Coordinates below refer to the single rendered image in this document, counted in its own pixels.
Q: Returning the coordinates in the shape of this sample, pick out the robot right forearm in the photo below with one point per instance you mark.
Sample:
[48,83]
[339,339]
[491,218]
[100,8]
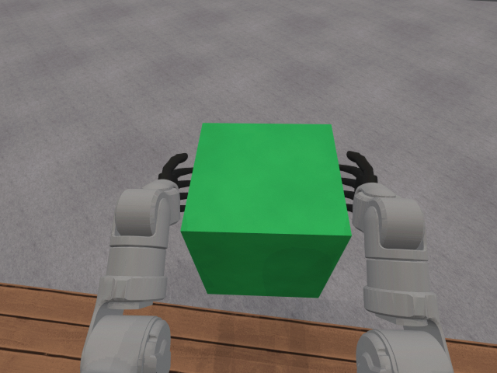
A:
[397,287]

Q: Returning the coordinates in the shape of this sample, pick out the robot left upper arm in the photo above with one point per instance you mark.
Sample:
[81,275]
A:
[128,344]

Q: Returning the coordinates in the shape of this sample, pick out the robot right upper arm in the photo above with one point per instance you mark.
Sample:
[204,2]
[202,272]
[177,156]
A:
[400,351]

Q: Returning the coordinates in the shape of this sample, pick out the robot left forearm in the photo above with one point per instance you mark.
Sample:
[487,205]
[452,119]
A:
[139,239]

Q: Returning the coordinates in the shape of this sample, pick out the left robot hand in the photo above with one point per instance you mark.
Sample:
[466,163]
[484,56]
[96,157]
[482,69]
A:
[170,173]

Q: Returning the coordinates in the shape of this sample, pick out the carton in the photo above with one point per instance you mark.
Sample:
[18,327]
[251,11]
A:
[266,212]

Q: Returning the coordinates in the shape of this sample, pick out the right robot hand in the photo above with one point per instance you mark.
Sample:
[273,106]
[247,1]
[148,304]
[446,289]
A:
[364,174]

